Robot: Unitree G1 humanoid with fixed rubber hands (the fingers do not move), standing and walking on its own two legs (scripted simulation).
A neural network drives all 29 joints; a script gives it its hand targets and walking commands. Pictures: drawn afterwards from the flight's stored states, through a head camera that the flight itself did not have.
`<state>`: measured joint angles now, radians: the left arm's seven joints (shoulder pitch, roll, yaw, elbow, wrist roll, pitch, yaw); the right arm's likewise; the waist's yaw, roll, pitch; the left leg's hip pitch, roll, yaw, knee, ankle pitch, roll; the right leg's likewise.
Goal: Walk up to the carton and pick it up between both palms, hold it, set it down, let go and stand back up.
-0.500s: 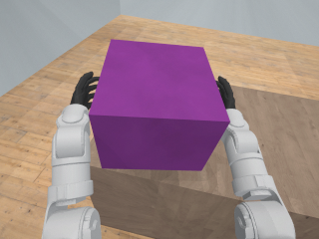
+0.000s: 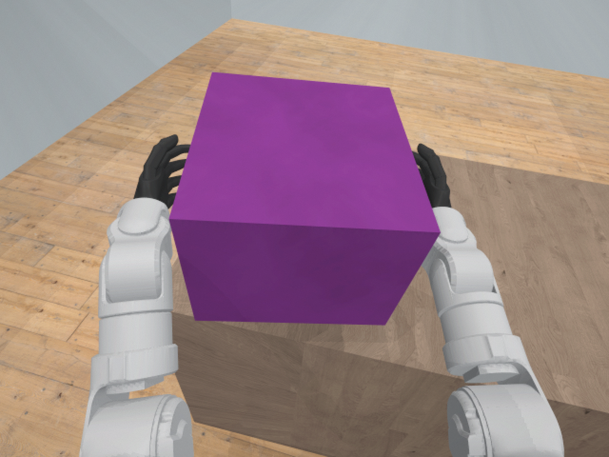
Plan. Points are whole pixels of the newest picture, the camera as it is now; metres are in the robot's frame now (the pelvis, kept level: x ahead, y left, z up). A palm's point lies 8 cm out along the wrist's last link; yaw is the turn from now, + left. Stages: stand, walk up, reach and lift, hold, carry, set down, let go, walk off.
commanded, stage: hold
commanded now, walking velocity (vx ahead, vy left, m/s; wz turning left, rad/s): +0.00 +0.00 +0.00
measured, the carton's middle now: (297, 197) +0.40 -0.01 +0.15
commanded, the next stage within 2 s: none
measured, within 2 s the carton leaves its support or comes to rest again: neither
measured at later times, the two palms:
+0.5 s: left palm (145, 202) +0.35 +0.18 +0.18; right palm (423, 205) +0.36 -0.17 +0.17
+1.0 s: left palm (147, 199) +0.35 +0.18 +0.18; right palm (427, 199) +0.36 -0.17 +0.18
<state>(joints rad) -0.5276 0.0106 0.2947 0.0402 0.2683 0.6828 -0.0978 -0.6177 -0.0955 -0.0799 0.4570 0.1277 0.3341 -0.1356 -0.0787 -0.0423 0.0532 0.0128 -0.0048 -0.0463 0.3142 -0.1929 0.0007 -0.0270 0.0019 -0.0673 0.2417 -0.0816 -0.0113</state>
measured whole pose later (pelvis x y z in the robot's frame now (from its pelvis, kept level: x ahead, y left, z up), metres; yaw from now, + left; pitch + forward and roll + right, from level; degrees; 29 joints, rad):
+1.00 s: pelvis +0.00 +0.00 +0.00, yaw +0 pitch -8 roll -1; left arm -0.52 0.01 0.30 0.02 0.27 0.69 -0.09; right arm -0.63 -0.10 -0.07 0.46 0.14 0.33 -0.13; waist -0.07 -0.05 0.04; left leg 0.01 0.00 -0.04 0.31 -0.19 0.00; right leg -0.02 0.00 -0.07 0.24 -0.09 -0.01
